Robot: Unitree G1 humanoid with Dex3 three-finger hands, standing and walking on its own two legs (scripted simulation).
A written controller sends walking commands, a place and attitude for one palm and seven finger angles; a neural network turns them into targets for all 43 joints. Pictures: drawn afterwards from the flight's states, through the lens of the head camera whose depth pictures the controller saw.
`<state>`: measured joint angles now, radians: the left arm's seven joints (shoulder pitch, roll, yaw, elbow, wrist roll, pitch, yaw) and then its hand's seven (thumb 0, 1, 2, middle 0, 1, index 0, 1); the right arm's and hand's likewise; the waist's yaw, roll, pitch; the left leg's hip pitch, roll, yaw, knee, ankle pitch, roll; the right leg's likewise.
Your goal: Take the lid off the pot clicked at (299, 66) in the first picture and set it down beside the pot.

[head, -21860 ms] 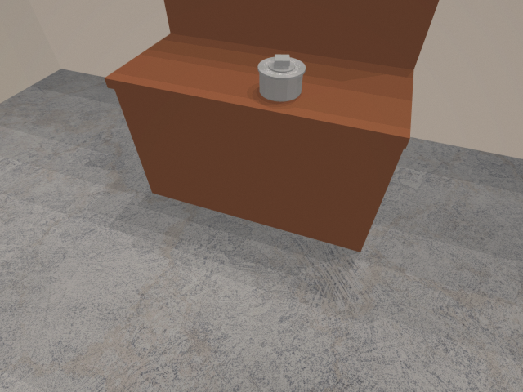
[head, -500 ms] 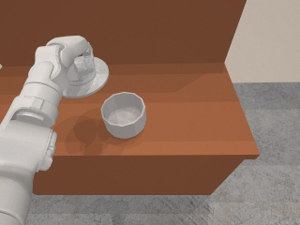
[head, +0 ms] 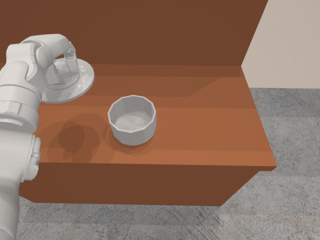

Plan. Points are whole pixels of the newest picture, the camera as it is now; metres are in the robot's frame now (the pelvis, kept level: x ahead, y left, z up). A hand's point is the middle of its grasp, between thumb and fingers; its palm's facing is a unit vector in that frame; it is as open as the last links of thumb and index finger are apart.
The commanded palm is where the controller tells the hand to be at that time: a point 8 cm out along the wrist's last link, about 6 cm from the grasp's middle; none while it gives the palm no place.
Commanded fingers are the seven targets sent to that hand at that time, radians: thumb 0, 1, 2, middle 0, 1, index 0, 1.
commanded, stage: move the lid sideways beside the pot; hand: left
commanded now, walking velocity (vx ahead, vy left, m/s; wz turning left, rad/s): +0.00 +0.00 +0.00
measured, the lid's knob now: (58, 70) +0.51 +0.24 +0.15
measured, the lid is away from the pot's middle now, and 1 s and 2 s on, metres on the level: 0.17 0.23 0.24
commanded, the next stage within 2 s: lower the lid onto the table in 0.66 s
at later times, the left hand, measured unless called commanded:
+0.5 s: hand (34, 74) +0.48 +0.28 +0.16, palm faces -0.39 -0.07 -0.92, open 7.4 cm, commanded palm +0.50 +0.29 +0.24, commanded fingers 0.00 0.52 1.07 -0.74 -1.04 -0.89 -1.11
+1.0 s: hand (32, 74) +0.49 +0.30 +0.15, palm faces -0.39 -0.06 -0.92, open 7.3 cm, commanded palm +0.49 +0.29 +0.22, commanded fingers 0.00 0.52 1.07 -0.74 -1.04 -0.89 -1.11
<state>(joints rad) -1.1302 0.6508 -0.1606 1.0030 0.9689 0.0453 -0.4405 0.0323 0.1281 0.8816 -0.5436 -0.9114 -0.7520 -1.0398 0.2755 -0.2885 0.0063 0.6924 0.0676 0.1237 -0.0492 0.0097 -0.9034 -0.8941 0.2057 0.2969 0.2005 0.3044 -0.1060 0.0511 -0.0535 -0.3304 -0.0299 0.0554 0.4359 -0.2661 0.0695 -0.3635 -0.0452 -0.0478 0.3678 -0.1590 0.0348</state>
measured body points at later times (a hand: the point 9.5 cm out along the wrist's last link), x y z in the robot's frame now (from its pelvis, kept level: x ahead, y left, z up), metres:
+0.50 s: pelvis +0.00 +0.01 +0.00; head +0.07 +0.01 +0.44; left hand +0.50 +0.29 +0.21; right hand +0.03 -0.28 -0.13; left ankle -0.04 +0.07 -0.74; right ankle +0.00 -0.15 -0.74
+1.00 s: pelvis +0.01 +0.02 +0.00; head +0.09 +0.02 +0.44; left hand +0.51 +0.30 +0.20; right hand +0.05 -0.26 -0.13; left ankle -0.04 +0.07 -0.74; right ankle +0.00 -0.15 -0.74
